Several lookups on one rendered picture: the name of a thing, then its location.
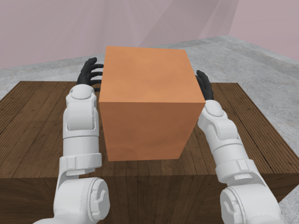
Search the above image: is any robot right hand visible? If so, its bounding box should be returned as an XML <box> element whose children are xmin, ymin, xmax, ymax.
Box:
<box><xmin>195</xmin><ymin>70</ymin><xmax>214</xmax><ymax>101</ymax></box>

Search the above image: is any robot right forearm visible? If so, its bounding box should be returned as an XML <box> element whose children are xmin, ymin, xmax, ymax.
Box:
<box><xmin>198</xmin><ymin>100</ymin><xmax>282</xmax><ymax>217</ymax></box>

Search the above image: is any robot left upper arm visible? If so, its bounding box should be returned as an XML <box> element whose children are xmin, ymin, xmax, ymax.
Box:
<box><xmin>33</xmin><ymin>177</ymin><xmax>110</xmax><ymax>224</ymax></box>

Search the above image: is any robot left hand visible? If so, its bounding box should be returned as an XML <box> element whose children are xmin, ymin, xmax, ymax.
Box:
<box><xmin>76</xmin><ymin>57</ymin><xmax>104</xmax><ymax>92</ymax></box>

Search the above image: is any robot right upper arm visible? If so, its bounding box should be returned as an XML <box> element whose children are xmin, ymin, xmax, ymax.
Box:
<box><xmin>220</xmin><ymin>183</ymin><xmax>284</xmax><ymax>224</ymax></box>

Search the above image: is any carton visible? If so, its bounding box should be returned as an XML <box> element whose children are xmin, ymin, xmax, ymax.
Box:
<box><xmin>99</xmin><ymin>46</ymin><xmax>206</xmax><ymax>161</ymax></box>

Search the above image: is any pedestal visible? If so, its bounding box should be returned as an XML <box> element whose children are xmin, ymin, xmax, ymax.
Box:
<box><xmin>0</xmin><ymin>81</ymin><xmax>299</xmax><ymax>224</ymax></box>

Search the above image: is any robot left forearm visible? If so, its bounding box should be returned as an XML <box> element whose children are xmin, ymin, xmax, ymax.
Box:
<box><xmin>53</xmin><ymin>84</ymin><xmax>102</xmax><ymax>210</ymax></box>

